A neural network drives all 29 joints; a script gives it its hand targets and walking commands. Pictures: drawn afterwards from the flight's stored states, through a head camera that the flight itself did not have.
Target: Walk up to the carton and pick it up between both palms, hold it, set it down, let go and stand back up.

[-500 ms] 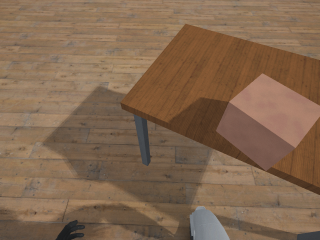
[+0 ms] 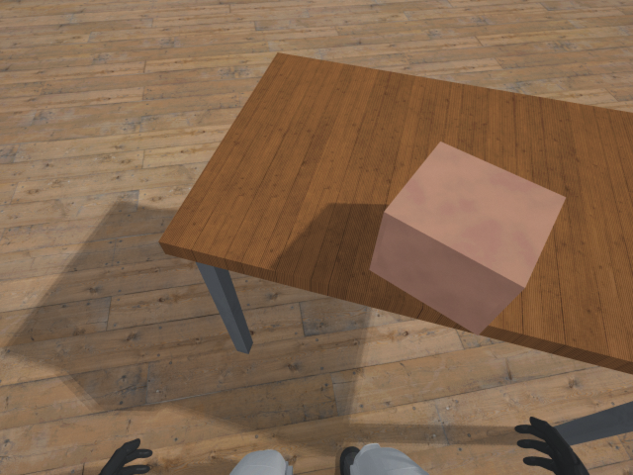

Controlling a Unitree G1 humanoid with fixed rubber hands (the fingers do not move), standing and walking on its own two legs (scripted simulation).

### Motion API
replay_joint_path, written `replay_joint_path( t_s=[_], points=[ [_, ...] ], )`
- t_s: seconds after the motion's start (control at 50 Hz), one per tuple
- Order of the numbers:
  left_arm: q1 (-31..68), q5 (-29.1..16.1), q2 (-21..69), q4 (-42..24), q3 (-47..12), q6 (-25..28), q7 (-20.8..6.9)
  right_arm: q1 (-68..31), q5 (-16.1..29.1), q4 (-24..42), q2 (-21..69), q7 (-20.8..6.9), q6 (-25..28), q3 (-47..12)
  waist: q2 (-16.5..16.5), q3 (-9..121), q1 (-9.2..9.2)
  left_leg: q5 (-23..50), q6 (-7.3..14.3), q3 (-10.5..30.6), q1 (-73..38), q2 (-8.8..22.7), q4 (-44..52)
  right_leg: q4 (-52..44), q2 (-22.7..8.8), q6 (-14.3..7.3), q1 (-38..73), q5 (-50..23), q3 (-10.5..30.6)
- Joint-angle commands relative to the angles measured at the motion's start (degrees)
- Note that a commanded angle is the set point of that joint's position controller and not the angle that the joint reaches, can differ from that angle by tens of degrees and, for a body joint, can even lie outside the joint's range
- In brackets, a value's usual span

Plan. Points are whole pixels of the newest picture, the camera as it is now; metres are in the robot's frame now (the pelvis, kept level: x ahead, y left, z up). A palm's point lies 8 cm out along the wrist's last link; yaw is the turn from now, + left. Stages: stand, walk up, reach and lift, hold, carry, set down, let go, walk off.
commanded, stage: walk up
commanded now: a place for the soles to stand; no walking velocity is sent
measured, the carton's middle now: (458, 236) +0.45 -0.18 -0.03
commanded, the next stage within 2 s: none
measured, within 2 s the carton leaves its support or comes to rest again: neither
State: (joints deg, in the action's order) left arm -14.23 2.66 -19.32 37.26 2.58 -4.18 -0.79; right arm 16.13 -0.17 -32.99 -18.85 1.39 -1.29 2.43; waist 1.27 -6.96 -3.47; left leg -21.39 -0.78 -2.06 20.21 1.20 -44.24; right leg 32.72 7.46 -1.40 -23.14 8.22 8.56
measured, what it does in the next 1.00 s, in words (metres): steps on the spot, turning right: left foot, then right foot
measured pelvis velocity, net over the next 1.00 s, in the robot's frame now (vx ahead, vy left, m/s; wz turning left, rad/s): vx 0.01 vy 0.01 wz -0.32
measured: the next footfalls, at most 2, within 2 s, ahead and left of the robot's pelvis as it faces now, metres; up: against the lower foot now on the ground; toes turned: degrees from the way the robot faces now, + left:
left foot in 0.02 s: +0.04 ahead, +0.11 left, +0.00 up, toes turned +2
right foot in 0.42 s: +0.00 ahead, -0.12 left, +0.00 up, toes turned -14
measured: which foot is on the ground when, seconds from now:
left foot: up 0.00-0.00, down 0.02-0.46, up 0.48-0.68, down 0.70-1.00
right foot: down 0.00-0.04, up 0.06-0.40, down 0.42-1.00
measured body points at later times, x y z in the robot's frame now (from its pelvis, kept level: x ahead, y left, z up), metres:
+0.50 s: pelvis -0.03 +0.00 +0.00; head -0.02 -0.01 +0.45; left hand +0.15 +0.23 -0.10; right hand -0.04 -0.29 -0.11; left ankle +0.00 +0.11 -0.72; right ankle -0.05 -0.13 -0.72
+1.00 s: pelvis +0.01 +0.01 +0.01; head +0.03 +0.01 +0.46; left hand +0.20 +0.23 -0.11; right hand +0.01 -0.28 -0.09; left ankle +0.06 +0.12 -0.72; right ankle -0.04 -0.11 -0.72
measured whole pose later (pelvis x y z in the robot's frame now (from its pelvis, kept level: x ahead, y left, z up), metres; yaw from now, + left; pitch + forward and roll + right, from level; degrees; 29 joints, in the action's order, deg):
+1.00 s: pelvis +0.01 +0.01 +0.01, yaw -18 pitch +0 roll +0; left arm -15.3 1.1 -16.2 41.1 0.6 -0.4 -0.7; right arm 22.1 -0.2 -33.2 -17.1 -0.3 0.0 0.7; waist 0.9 -1.4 0.2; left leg -16.3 0.2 -5.9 16.2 2.9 -32.3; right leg 31.6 0.7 1.2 -14.3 17.6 4.2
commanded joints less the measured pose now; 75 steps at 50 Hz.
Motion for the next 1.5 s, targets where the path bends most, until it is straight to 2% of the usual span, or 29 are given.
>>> replay_joint_path(
  t_s=[0.0, 0.02, 0.04, 0.06, 0.08, 0.1, 0.12, 0.22, 0.3, 0.34, 0.38, 0.4, 0.42, 0.44, 0.46, 0.52, 0.56, 0.64, 0.66, 0.68, 0.7, 0.72, 0.74, 0.78, 0.84, 0.9, 1.02, 1.08, 1.48],
  points=[
    [-3.1, -1.6, -2.7, -4.1, 0.8, 0.3, 0.1, 5.7, -1.8, 3.6, -10.3, 1.0, 1.8, 2.9, -16.3, 10.8, 3.63, 8.2, 7.2, 20.4, -15.3, 17.1, 25.6, 14.3, -1.4, 1.2, -6.4, 13.3, 4.6],
    [-2.6, 0.0, -4.5, -4.4, 1.5, -0.3, 0.7, 2.8, -2.2, 4.4, -11.9, 1.1, 1.2, 4.0, -15.3, 5.3, 3.35, 15.8, 12.8, 26.2, -10.2, 25.6, 24.7, 26.7, 0.5, 3.8, -11.2, 24.5, -1.0],
    [-1.7, 1.2, -6.6, -4.3, 1.9, -1.0, 1.1, 1.9, -2.4, 4.8, -12.6, 1.2, 1.0, 4.6, -15.9, 3.3, 4.12, 21.2, 19.5, 29.1, -5.4, 29.8, 25.0, 35.7, -2.4, 3.8, -10.4, 26.5, -0.3],
    [-0.9, 1.6, -8.8, -3.7, 2.5, -1.4, 1.2, 1.3, -2.1, 5.0, -9.3, 1.3, 1.2, 3.6, -10.1, 0.1, 3.91, 25.9, 18.7, 24.1, -3.7, 26.8, 24.5, 38.5, -2.9, 4.2, -10.7, 24.2, 2.0],
    [-0.5, 1.1, -9.4, -3.1, 2.8, -1.4, 1.0, 1.9, -2.4, 4.5, -6.2, 1.5, 1.3, 2.8, -3.7, -1.6, 3.45, 32.3, 14.0, 15.8, -5.4, 20.7, 21.8, 38.3, -2.0, 4.2, -12.1, 20.1, 2.9],
    [-1.3, 0.3, -7.8, -2.3, 2.5, -1.3, 0.8, 3.5, -2.9, 4.0, -5.3, 1.8, 1.4, 2.4, -0.9, -0.5, 3.04, 33.9, 8.7, 9.5, -8.2, 16.5, 20.4, 37.4, -1.1, 4.3, -12.3, 16.7, 2.9],
    [-2.6, -0.6, -5.3, -1.7, 1.9, -1.1, 0.6, 3.4, -2.8, 3.8, -6.2, 1.8, 1.6, 2.3, -2.3, 1.7, 2.31, 32.6, 6.2, 6.0, -10.3, 13.8, 19.9, 37.2, -0.4, 4.3, -11.6, 14.0, 1.7],
    [-0.2, -1.2, -0.7, -3.3, 1.0, 0.6, -0.8, 5.2, -1.7, 3.3, -6.6, 0.5, 1.9, 2.2, -12.8, 5.6, 5.7, -3.1, 8.8, 4.4, -11.5, 11.3, 25.6, 20.8, -3.4, 5.7, -7.0, 13.6, -3.3],
    [3.6, -0.9, -0.5, -4.6, 1.8, 2.6, -0.7, 10.1, -1.7, 2.2, -8.1, -0.3, 1.2, 2.4, -15.1, 4.0, 8.34, -3.1, 10.8, 4.0, -11.8, 13.2, 22.9, 3.5, -5.2, 5.0, -2.0, 18.1, -7.6],
    [-0.6, -0.9, -0.8, -3.7, 2.5, 3.8, -0.3, 9.3, -1.4, 2.2, -9.3, -0.9, 0.5, 2.5, -11.2, 5.1, 5.58, -0.9, 9.6, 2.6, -8.0, 13.6, 18.3, -7.0, -4.0, 3.9, 7.4, 10.5, -10.3],
    [-4.2, -0.4, -3.3, -2.3, 3.1, 4.5, 0.5, 10.2, -0.9, 2.5, -7.1, -1.4, 0.5, 1.2, -3.2, 6.9, 3.41, 2.7, 6.0, -0.3, 0.1, 13.0, 12.3, -11.0, -6.3, 1.6, 18.5, 2.9, -5.2],
    [-6.0, 0.3, -5.5, -1.8, 3.8, 4.8, 0.8, 11.3, -0.6, 3.4, -4.0, -1.8, 0.9, 0.1, 4.8, 9.2, 2.07, -3.5, 2.8, -3.9, 6.7, 10.8, 6.3, -12.2, -13.2, -1.7, 23.0, 9.5, 6.3],
    [-4.9, 0.1, -8.3, -2.5, 3.9, 4.9, 1.4, 11.9, -0.2, 4.5, -0.8, -2.0, 0.8, -1.1, 11.3, 8.2, 2.55, -12.7, -0.4, -6.1, 11.2, 4.8, 1.0, -14.7, -22.2, -6.7, 20.1, 16.2, 21.3],
    [-4.7, -1.1, -9.4, -1.5, 4.5, 4.4, 1.9, 7.3, -1.5, 5.1, -2.7, -1.5, -0.1, -0.2, 9.7, 5.0, -0.1, -14.4, 0.4, -0.9, 6.3, 5.6, -1.7, -15.7, -24.1, -12.2, 8.7, 22.8, 22.2],
    [-2.7, -1.4, -7.2, -1.2, 3.7, 4.4, 1.9, 6.1, -1.7, 5.4, -4.0, -1.6, -0.3, 0.4, 9.8, 1.4, 0.86, -12.3, 0.6, -0.3, 6.1, 5.3, -2.6, -16.6, -22.5, -12.5, 5.2, 26.0, 20.1],
    [-3.9, -0.3, -4.1, -1.6, 1.9, 4.7, 2.3, 9.9, -1.4, 3.1, -4.9, -1.7, 0.7, 0.9, 8.4, 0.3, 1.12, -8.0, -0.3, 0.3, 12.8, 3.8, -0.9, -14.6, -18.3, -9.5, 14.9, 6.9, 13.0],
    [-2.5, -0.6, -4.8, -1.4, 1.9, 4.6, 2.0, 11.7, -1.4, 2.8, -3.5, -1.4, 1.5, 0.5, 8.8, 2.8, 1.59, -5.5, -0.6, -1.0, 6.2, 3.0, 2.7, -11.9, -16.6, -9.1, 12.6, -0.9, 10.0],
    [3.7, -1.7, -4.5, -2.0, 1.4, 3.2, 0.9, 15.7, -1.4, 1.9, -2.7, -1.1, 2.8, 1.4, 6.5, 7.4, 5.4, 11.9, 0.1, -4.6, -12.4, -0.5, 16.9, -3.8, -11.3, -4.6, 1.8, 3.9, 3.2],
    [2.9, -1.9, -3.1, -2.2, 0.9, 3.1, 0.7, 15.7, -1.7, 1.8, -4.0, -0.9, 2.9, 1.7, 3.5, 7.5, 5.46, 12.8, 0.6, -2.1, -16.0, 1.0, 17.6, -0.8, -10.3, -2.7, -1.7, 6.1, 2.2],
    [1.6, -2.2, -1.1, -2.6, 0.1, 3.1, 0.4, 15.4, -2.0, 2.3, -6.5, -0.6, 3.1, 2.3, -3.0, 8.3, 5.64, 5.6, 2.5, 6.1, -16.6, 6.6, 20.8, 4.0, -8.0, -0.1, -5.4, 12.3, -0.9],
    [-1.0, -2.5, 0.4, -2.9, -0.3, 2.9, 0.6, 12.0, -1.9, 3.5, -10.0, -0.3, 2.9, 2.9, -8.8, 6.0, 4.13, -7.3, 7.0, 19.1, -8.4, 15.8, 27.3, 10.0, -5.0, 2.4, -3.5, 17.3, -3.4],
    [-3.8, -1.9, -1.3, -1.6, 0.6, 2.5, 0.9, 8.4, -1.7, 3.6, -10.5, -0.2, 2.1, 3.3, -8.6, 2.8, 2.42, -16.7, 10.8, 22.0, 0.8, 19.7, 30.0, 12.1, -6.5, 2.6, 2.2, 20.7, -4.6],
    [-4.9, -1.4, -1.9, -1.1, 0.8, 2.5, 0.9, 5.4, -1.2, 4.4, -8.8, -0.4, 1.6, 2.6, -9.0, -0.6, 1.11, -16.8, 11.1, 20.5, 4.6, 18.7, 30.3, 9.5, -8.0, 2.2, 3.9, 18.7, -4.7],
    [-3.6, -1.3, -2.8, -1.0, 0.9, 4.0, 0.6, 6.1, -0.7, 4.3, -5.8, -1.0, 1.6, 1.1, -7.4, -0.1, 2.02, -2.7, 7.1, 11.3, 3.1, 11.9, 26.0, -1.3, -8.3, 1.1, 6.9, 9.4, -3.6],
    [-2.0, -0.9, -4.0, -1.1, 1.0, 5.0, 0.4, 8.6, -0.1, 2.8, -5.4, -1.5, 1.9, 0.8, -7.5, 6.7, 3.5, 6.2, 3.7, 3.7, -1.1, 7.2, 19.6, -4.9, -10.2, -0.4, 11.9, -0.1, 0.3],
    [0.2, -1.9, -4.2, -0.6, 0.5, 4.9, 0.4, 8.0, 0.1, 3.3, -4.4, -1.6, 1.9, 0.5, -5.2, 7.5, 4.18, 4.2, 3.3, 2.9, -5.8, 6.0, 19.4, -5.0, -10.7, -0.8, 7.5, 3.5, 0.2],
    [-0.5, -1.8, -3.3, -0.6, -0.6, 4.9, 0.6, 8.2, -0.3, 3.7, -5.7, -1.4, 2.6, 0.3, -1.7, 11.5, 3.97, 23.2, 3.9, 1.8, -9.9, 7.5, 15.3, -2.9, -11.1, -0.5, 11.4, -10.5, -1.2],
    [0.4, -2.1, -3.5, -1.2, -0.5, 4.6, 0.5, 7.4, -0.4, 3.8, -5.5, -1.3, 2.2, 0.3, 1.2, 9.9, 3.76, 23.2, 3.7, 1.0, -9.8, 7.2, 14.7, -3.1, -10.8, -0.7, 10.4, -11.5, -1.6],
    [2.0, -2.1, -3.8, -2.1, -0.1, 4.8, 0.2, 5.7, -0.5, 2.5, -4.6, -1.5, 2.1, 0.6, -1.1, 7.8, 4.11, 7.6, 2.6, 0.4, -9.1, 6.0, 18.7, -6.7, -10.4, -0.9, 7.3, 1.5, 0.2]
  ],
)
